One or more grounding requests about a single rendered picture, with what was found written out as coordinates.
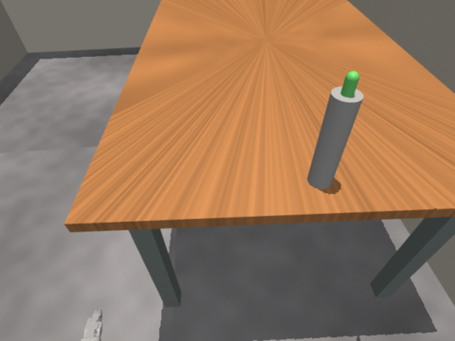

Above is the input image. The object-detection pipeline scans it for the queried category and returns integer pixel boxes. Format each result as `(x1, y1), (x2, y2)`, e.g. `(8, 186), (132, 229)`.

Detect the table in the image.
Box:
(64, 0), (455, 308)

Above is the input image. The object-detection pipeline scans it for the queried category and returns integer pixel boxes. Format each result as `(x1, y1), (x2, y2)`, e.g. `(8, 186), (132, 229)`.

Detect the bottle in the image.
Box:
(307, 71), (363, 189)

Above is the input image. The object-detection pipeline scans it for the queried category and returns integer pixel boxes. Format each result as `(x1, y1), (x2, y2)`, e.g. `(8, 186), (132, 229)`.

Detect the left robot hand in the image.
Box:
(81, 308), (102, 341)

